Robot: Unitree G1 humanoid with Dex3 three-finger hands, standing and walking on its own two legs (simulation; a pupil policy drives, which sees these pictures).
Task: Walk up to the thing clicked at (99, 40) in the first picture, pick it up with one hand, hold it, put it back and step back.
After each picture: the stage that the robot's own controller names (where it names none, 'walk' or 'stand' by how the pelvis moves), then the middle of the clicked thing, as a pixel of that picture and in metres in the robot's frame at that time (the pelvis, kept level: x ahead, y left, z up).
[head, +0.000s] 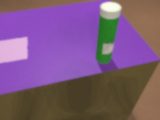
stand; (106, 36) +0.54 -0.07 +0.10
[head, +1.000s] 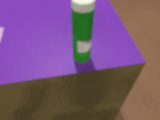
sink last; (82, 32) +0.50 +0.04 +0.13
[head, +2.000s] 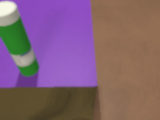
stand; (18, 44) +0.42 +0.24 +0.14
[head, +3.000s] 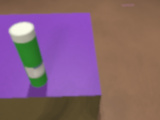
stand; (31, 58) +0.42 +0.21 +0.10
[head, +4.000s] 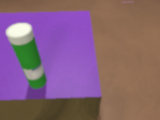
stand; (30, 60) +0.41 +0.21 +0.10
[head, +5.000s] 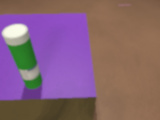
stand; (26, 60) +0.42 +0.22 +0.09
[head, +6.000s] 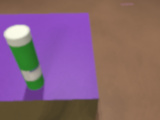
stand; (28, 61) +0.41 +0.22 +0.09
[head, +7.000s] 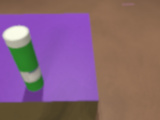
rise first; (27, 62) +0.41 +0.22 +0.09
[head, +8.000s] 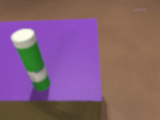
rise first; (33, 63) +0.41 +0.23 +0.10
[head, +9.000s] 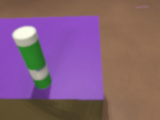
go down; (35, 61) +0.41 +0.23 +0.10
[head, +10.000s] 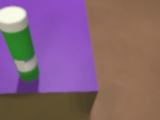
go down; (22, 50) +0.42 +0.20 +0.11
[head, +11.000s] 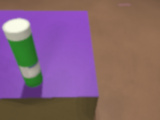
go down; (26, 57) +0.42 +0.21 +0.11
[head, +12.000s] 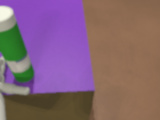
close; (14, 50) +0.41 +0.23 +0.14
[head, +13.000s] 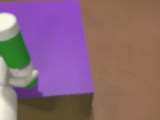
lift; (17, 57) +0.39 +0.21 +0.14
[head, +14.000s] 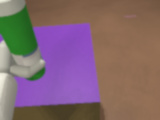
lift; (22, 42) +0.32 +0.17 +0.28
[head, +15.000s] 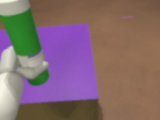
hold; (27, 45) +0.34 +0.17 +0.26
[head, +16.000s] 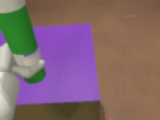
hold; (22, 43) +0.33 +0.18 +0.27
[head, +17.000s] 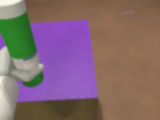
crouch; (22, 47) +0.34 +0.18 +0.25
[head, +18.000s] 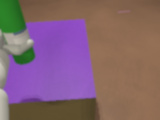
lower; (12, 24) +0.42 +0.21 +0.27
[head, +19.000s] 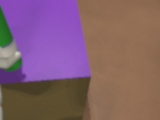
lower; out of the picture +0.45 +0.24 +0.16
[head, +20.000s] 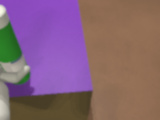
lower; (8, 51) +0.40 +0.23 +0.15
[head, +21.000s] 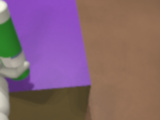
lower; (8, 46) +0.42 +0.23 +0.15
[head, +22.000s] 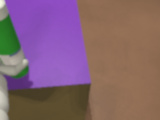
lower; (7, 44) +0.43 +0.23 +0.15
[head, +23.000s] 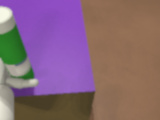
open; (13, 53) +0.39 +0.22 +0.14
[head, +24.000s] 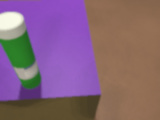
sink last; (22, 56) +0.39 +0.20 +0.13
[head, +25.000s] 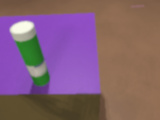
stand; (33, 57) +0.42 +0.22 +0.11
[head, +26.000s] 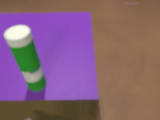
stand; (29, 62) +0.40 +0.22 +0.10
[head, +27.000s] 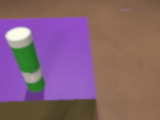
walk; (28, 63) +0.41 +0.22 +0.10
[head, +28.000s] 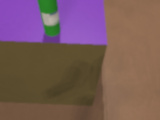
walk; (48, 6) +0.62 +0.15 +0.12
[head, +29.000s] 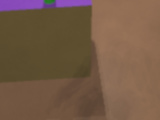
walk; out of the picture +0.90 +0.24 +0.12
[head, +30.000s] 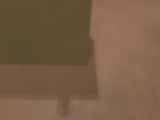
stand; out of the picture +1.22 +0.20 +0.11
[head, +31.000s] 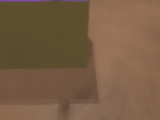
stand; out of the picture +1.18 +0.21 +0.10
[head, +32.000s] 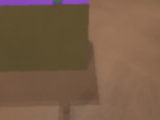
stand; out of the picture +1.19 +0.22 +0.09
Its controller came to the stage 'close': yes
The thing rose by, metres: 0.19
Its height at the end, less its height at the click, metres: +0.00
